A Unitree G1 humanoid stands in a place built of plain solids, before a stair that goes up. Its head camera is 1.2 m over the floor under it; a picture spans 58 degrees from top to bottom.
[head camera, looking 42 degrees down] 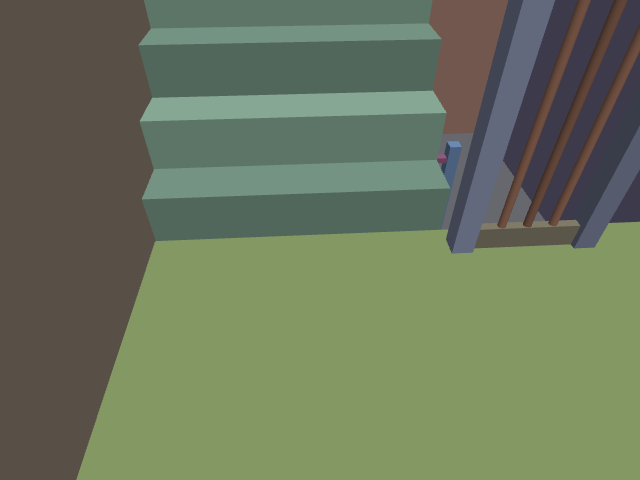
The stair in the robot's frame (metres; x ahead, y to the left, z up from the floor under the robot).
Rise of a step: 0.21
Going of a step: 0.21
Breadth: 1.20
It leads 3 degrees to the left of straight ahead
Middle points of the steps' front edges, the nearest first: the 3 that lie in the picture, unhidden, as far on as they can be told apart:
1.36 0.08 0.21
1.58 0.09 0.43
1.79 0.11 0.64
